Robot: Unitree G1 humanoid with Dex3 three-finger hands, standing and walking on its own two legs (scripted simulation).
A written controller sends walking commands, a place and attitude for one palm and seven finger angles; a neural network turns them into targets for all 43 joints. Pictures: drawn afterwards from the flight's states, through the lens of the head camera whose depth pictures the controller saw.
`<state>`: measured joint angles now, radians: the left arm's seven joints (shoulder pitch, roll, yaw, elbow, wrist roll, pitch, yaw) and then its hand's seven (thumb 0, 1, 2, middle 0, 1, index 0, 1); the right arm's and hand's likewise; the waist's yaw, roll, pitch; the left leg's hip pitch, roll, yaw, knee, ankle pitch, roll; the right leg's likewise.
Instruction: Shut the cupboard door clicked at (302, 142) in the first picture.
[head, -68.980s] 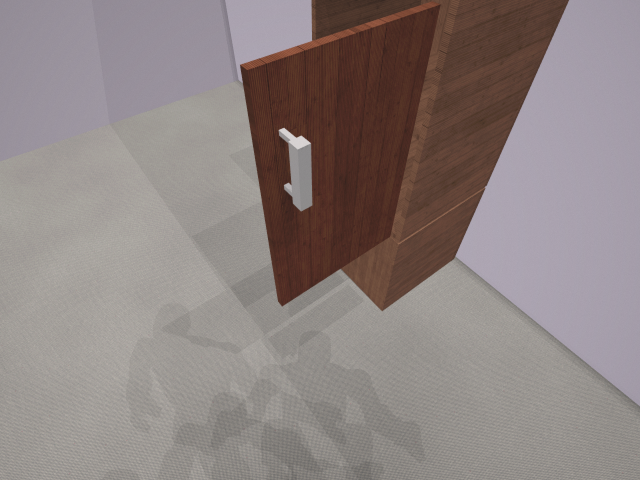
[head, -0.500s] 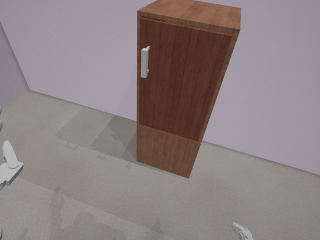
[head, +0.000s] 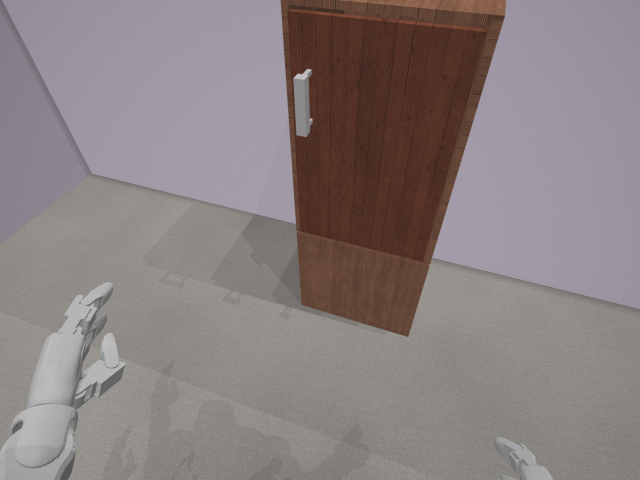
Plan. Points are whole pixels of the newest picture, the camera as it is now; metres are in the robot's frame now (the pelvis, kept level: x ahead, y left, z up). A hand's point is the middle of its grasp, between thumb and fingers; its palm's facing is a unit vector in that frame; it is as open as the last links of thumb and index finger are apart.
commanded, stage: let the arm hang, fingers relaxed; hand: left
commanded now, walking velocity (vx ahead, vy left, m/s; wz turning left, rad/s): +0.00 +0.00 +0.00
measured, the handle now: (305, 102) +0.83 +0.08 +0.09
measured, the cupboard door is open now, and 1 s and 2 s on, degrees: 0 0 0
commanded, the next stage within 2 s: look to check the result in 1.00 s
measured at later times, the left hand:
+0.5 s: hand out of the picture -0.09 +0.14 -0.15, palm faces +0.05 -0.98 -0.20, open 7.3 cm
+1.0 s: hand out of the picture +0.01 +0.11 -0.16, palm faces +0.06 -0.99 -0.15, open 7.4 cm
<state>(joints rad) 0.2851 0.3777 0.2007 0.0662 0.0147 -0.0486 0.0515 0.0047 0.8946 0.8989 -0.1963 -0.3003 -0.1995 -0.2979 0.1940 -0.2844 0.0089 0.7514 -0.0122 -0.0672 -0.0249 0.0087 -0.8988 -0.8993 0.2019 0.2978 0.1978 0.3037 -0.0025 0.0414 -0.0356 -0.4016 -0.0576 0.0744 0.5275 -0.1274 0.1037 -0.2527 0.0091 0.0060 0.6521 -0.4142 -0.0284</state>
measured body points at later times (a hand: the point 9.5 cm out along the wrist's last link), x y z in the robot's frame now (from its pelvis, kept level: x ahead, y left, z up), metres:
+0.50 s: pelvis +0.01 -0.04 +0.01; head +0.02 -0.03 +0.46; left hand -0.09 +0.19 -0.14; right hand +0.00 -0.27 -0.15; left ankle +0.10 +0.05 -0.73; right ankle -0.03 -0.14 -0.73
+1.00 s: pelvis +0.03 -0.04 +0.01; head +0.03 -0.04 +0.46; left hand +0.01 +0.16 -0.15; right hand +0.01 -0.25 -0.15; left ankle +0.10 +0.05 -0.73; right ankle -0.03 -0.14 -0.73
